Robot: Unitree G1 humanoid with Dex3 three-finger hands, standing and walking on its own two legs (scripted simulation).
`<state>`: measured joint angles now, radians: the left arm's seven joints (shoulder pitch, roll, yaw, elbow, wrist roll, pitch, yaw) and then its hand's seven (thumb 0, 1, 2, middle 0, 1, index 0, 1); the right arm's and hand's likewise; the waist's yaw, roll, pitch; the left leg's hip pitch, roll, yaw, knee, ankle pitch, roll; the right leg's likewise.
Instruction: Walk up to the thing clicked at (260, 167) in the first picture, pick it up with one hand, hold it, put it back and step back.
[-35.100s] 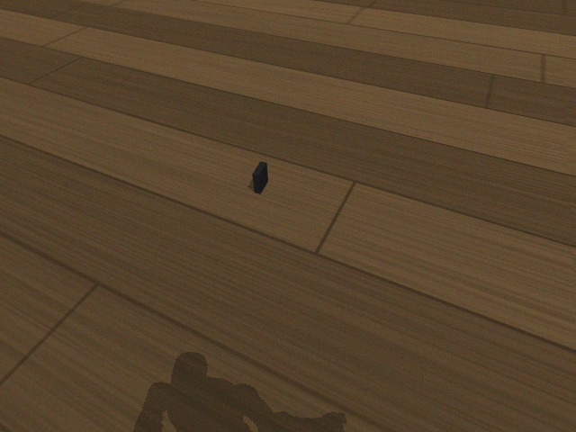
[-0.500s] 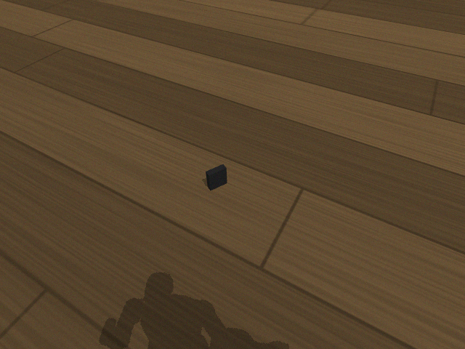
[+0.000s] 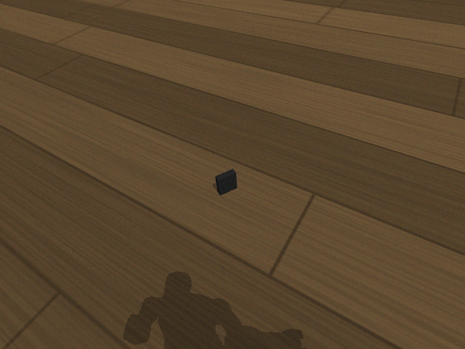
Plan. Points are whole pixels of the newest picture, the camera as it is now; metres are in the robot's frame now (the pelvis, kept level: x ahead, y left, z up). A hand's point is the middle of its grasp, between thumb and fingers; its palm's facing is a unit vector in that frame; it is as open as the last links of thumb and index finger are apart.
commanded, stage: step back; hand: left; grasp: from the side
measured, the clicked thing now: (226, 182) +1.05 +0.15 -0.69
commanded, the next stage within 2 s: stand in 0.28 s
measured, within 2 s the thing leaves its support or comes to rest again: neither
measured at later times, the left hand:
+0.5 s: hand out of the picture +0.12 +0.28 -0.14, palm faces -0.02 -0.94 -0.33, open 7.4 cm
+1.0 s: hand out of the picture +0.09 +0.25 -0.13, palm faces -0.07 -0.93 -0.36, open 7.4 cm
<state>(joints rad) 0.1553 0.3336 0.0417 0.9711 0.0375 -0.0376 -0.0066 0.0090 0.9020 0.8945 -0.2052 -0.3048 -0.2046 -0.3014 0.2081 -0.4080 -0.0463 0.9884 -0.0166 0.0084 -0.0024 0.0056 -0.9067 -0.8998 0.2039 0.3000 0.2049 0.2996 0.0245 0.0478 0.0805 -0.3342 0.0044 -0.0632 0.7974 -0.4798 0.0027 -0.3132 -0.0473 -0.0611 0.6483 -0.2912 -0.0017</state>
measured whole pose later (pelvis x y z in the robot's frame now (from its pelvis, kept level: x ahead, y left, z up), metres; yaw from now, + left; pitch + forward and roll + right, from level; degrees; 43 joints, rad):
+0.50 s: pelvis +0.03 +0.03 +0.02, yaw -1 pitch -3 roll +0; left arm 0.08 0.36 0.00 1.10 0.00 -0.01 0.00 0.01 0.91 0.90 -0.20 -0.30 -0.20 -0.30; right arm 0.05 -0.34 -0.01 1.09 0.00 -0.03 0.00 0.01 -0.90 -0.90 0.21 0.30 0.21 0.30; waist 0.02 -0.02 0.07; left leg -0.12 0.00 0.01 0.43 -0.25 0.00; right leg -0.16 -0.06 -0.01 0.43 -0.22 0.04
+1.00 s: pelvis +0.01 +0.00 +0.02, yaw -1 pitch -2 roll +0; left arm 0.11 0.35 -0.01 1.14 0.02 -0.02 -0.01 0.01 0.91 0.90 -0.20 -0.30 -0.20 -0.30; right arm 0.12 -0.35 -0.01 1.15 -0.01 0.00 0.02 0.01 -0.91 -0.90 0.20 0.30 0.21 0.30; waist -0.01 0.01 0.07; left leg -0.12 0.04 -0.01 0.32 -0.17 -0.04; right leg -0.16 -0.02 -0.02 0.34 -0.15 0.01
